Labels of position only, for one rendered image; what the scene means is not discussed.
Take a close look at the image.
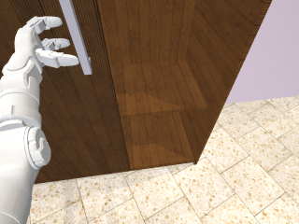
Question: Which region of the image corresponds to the left robot hand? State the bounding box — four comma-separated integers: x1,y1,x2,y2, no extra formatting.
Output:
14,16,79,68

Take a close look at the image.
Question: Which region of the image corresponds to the handle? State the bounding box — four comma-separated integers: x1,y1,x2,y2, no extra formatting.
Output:
59,0,93,75

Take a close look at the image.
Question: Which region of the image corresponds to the wardrobe door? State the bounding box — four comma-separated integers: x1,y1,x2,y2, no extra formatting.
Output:
0,0,131,184

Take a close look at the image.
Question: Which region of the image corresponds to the left robot upper arm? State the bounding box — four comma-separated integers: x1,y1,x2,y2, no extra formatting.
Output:
0,126,51,224

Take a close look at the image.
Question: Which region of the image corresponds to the robot left forearm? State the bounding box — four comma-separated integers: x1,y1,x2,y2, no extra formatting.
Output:
0,50,43,132

